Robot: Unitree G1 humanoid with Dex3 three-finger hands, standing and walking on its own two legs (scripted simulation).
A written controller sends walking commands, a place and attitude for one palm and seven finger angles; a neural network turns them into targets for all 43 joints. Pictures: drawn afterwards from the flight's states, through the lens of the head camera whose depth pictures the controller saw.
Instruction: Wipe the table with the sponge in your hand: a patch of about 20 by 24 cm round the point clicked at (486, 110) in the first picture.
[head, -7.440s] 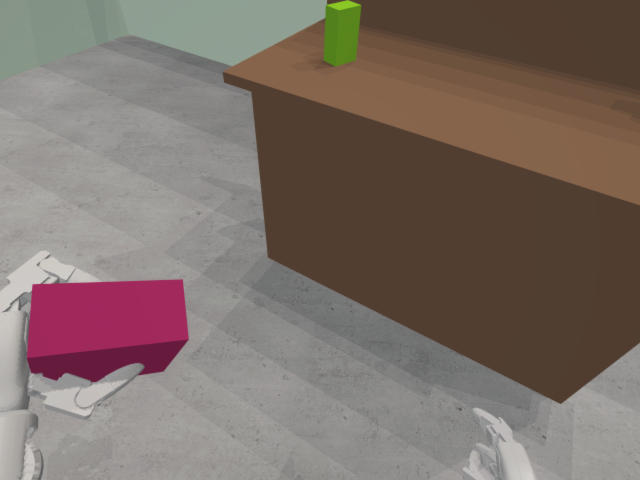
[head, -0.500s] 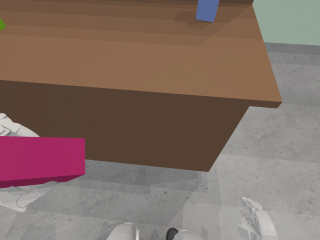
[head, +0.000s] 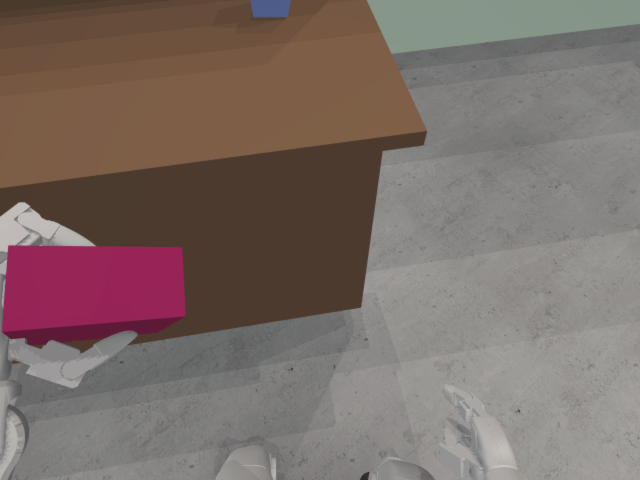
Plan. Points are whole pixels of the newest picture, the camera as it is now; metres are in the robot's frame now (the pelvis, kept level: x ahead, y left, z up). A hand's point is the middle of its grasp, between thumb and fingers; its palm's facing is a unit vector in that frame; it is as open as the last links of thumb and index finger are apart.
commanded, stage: turn to face it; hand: left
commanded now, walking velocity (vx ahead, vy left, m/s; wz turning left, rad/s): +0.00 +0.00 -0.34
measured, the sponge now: (122, 297) +0.25 +0.20 +0.15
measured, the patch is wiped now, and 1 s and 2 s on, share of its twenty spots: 0.00 0.00 0.00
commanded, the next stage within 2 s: take the last steps up to it in 0.28 s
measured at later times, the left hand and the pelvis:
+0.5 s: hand (90, 335) +0.21 +0.20 +0.18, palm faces +0.28 -0.87 -0.41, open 10.3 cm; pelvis -0.04 -0.01 +0.01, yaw -9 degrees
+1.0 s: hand (70, 313) +0.22 +0.22 +0.18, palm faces +0.30 -0.85 -0.44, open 10.3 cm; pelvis -0.02 +0.00 +0.01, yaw -7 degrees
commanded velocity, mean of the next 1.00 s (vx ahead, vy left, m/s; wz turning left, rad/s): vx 0.16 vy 0.10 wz -0.05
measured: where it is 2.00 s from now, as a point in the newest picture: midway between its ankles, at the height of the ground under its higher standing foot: outside the picture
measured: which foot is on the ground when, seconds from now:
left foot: up 0.00-0.28, down 0.30-0.56, up 0.58-0.86, down 0.88-1.00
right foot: down 0.00-0.34, up 0.36-0.50, down 0.52-1.00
